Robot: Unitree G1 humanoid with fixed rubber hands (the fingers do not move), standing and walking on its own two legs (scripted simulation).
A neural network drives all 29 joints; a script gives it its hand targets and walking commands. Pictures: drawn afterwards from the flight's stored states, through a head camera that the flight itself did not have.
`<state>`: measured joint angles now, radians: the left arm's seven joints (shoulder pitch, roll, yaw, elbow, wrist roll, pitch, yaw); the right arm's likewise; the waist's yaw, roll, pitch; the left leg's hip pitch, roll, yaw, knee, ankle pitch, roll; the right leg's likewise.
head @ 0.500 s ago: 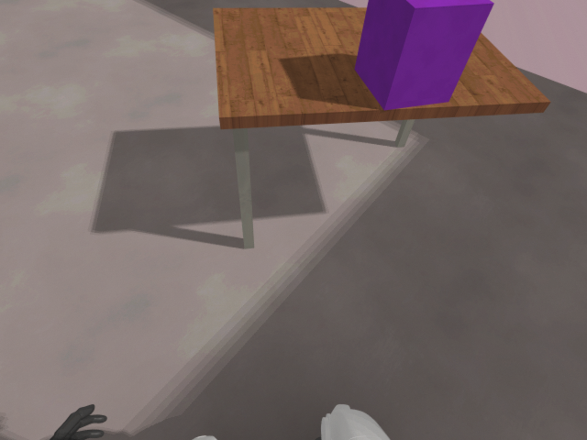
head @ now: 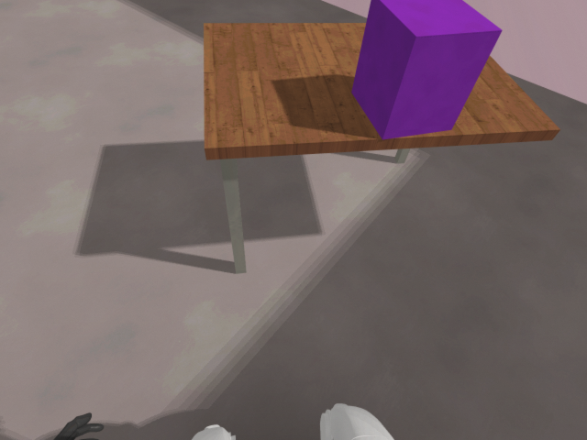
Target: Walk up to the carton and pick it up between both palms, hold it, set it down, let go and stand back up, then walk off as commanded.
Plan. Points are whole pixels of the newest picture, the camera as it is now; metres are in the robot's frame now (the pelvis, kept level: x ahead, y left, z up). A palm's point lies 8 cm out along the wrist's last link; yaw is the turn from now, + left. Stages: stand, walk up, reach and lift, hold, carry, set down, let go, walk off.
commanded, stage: walk up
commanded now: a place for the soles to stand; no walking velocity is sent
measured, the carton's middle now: (414, 66) +0.91 -0.29 +0.04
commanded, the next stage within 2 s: none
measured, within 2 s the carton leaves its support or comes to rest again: neither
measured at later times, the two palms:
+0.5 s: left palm out of the picture +0.14 +0.25 -0.11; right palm (578, 395) +0.19 -0.42 -0.08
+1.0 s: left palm (200, 408) +0.19 +0.15 -0.12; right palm out of the picture +0.28 -0.52 -0.09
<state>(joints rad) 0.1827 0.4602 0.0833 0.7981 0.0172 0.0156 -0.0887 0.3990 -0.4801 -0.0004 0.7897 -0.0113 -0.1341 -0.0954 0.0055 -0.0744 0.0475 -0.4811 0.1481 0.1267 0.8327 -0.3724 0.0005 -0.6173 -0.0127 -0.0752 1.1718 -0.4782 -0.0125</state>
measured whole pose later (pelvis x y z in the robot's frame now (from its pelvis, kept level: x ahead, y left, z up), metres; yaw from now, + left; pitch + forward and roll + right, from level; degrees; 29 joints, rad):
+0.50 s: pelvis +0.08 -0.08 -0.02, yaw +3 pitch -1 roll +0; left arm 0.24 0.44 0.09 0.79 0.02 0.02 -0.07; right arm 0.29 -0.48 0.00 0.80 -0.01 -0.09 -0.09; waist 0.04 -0.03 0.07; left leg -0.54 0.14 0.13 0.94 -0.43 0.02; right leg -0.43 0.00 -0.16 0.95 -0.51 -0.09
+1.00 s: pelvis +0.15 -0.19 -0.03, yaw +5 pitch -2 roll +1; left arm 0.27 0.44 0.10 0.79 0.02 0.04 -0.07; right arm 0.28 -0.49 0.00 0.81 -0.02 -0.07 -0.11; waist 0.03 -0.04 0.07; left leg -0.60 0.12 0.07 1.24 -0.53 0.02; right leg -0.45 -0.03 -0.13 1.04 -0.56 -0.07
